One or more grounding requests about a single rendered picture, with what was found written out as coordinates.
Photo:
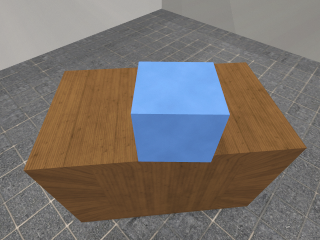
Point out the carton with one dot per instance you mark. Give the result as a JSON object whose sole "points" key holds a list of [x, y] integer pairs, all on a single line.
{"points": [[178, 112]]}

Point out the pedestal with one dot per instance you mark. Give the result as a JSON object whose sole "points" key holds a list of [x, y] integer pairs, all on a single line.
{"points": [[85, 154]]}

